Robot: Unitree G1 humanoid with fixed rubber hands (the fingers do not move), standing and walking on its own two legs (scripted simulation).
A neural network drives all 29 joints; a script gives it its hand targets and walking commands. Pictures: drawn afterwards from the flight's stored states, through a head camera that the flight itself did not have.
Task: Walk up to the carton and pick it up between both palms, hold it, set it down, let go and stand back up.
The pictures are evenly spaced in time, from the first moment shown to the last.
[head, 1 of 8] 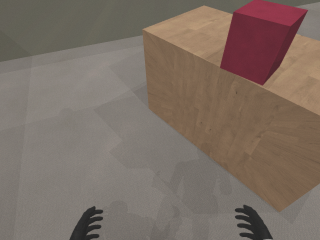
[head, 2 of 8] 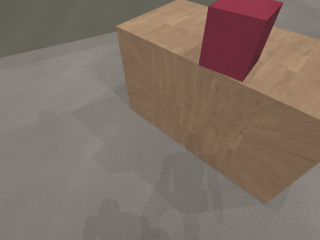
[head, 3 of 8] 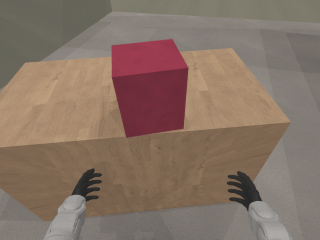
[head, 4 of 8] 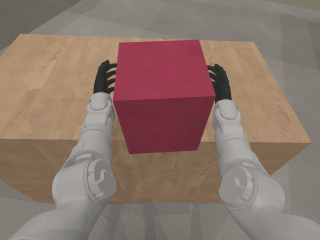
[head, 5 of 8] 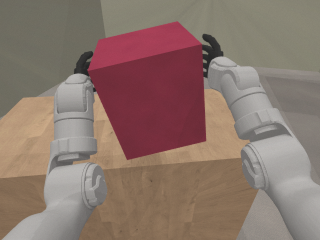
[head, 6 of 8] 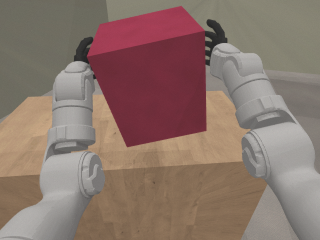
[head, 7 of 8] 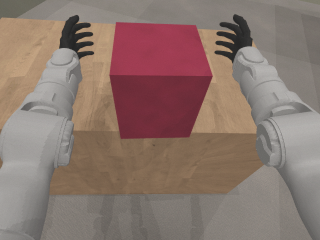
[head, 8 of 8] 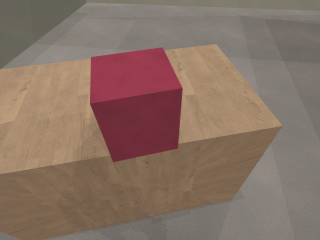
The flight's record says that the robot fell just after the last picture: no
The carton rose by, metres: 0.25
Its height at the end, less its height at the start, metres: +0.00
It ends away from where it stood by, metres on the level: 0.03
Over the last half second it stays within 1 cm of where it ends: yes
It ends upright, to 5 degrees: yes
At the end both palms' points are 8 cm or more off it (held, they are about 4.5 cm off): yes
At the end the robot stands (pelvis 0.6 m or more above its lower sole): yes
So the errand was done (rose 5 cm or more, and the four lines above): yes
